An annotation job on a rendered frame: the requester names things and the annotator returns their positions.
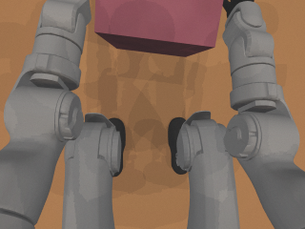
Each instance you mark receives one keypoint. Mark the robot right thigh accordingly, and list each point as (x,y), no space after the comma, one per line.
(213,197)

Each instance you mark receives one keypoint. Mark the right robot forearm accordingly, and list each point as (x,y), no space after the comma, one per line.
(252,63)

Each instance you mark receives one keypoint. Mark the right robot upper arm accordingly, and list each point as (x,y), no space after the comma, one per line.
(265,145)

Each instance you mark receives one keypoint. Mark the left robot forearm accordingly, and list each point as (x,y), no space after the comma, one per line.
(58,44)

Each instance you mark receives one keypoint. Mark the left robot upper arm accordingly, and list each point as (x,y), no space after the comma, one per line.
(40,121)

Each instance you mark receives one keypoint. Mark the carton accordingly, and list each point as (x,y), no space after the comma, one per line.
(170,27)

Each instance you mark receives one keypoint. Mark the right robot hand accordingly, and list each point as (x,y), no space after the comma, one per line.
(228,6)

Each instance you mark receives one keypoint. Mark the robot left foot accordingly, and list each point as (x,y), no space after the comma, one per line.
(120,127)

